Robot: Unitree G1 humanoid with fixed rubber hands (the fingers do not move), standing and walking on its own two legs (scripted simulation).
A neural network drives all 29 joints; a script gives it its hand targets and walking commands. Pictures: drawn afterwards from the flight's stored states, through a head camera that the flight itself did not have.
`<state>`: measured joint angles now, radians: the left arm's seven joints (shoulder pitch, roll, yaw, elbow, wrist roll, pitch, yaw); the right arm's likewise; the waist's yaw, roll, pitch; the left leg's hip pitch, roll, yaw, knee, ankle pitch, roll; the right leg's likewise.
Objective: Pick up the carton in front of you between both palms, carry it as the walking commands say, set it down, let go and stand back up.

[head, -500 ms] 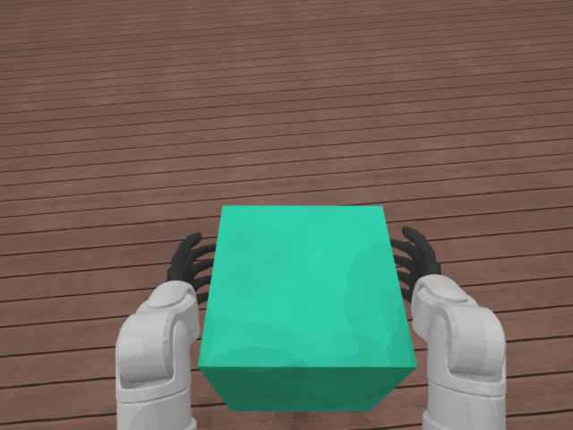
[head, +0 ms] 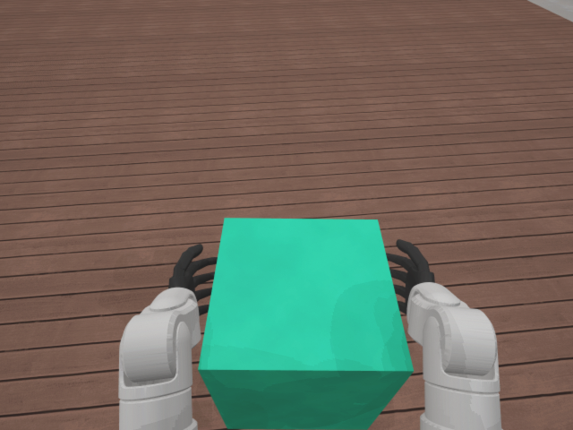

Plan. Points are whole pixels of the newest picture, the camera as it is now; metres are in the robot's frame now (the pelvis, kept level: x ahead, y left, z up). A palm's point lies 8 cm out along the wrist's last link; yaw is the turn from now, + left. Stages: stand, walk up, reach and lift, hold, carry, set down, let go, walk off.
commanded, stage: carry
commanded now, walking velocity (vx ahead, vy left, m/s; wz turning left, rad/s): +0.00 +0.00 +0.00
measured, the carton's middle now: (299, 328) +0.26 +0.00 +0.01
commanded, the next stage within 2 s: hold in 1.12 s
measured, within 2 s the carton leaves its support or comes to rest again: neither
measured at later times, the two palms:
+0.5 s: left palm (181, 340) +0.22 +0.15 +0.06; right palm (420, 334) +0.23 -0.15 +0.06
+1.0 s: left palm (185, 347) +0.23 +0.15 +0.04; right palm (416, 342) +0.23 -0.15 +0.04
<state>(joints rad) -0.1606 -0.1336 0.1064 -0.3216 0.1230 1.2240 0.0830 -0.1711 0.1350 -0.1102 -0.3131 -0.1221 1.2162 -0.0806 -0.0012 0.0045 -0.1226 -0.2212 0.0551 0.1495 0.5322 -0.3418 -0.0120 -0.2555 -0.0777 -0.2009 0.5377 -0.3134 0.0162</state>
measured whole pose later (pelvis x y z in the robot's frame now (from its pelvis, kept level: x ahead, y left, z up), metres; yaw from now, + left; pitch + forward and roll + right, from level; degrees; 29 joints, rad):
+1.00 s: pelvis -0.07 +0.00 +0.00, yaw +0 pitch +2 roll +0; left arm -0.22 -0.14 0.17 0.18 0.24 0.71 0.03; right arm -0.23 0.14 -0.18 0.18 -0.24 0.70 -0.02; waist 0.00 0.00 -0.09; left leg -0.27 0.05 0.15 0.51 -0.27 0.02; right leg -0.29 -0.08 -0.20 0.50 -0.23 -0.01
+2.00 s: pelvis -0.13 -0.01 -0.02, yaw +2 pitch -3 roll +0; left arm -0.63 -0.18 0.57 0.66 0.51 0.49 -0.06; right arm -0.62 0.21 -0.59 0.61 -0.50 0.50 0.03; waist -0.02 0.00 0.11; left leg -0.37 -0.03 -0.04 0.70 -0.28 0.01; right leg -0.38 0.03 0.02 0.67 -0.25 -0.01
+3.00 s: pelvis -0.16 -0.01 -0.28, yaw +2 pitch +43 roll -1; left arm -0.95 0.04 0.29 0.78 0.12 0.18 0.09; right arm -0.86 0.03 -0.43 0.65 -0.11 0.17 -0.09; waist -0.05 0.02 -0.12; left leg -2.00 -0.06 -0.01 1.77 -0.53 0.00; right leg -2.01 0.03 0.01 1.75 -0.50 0.01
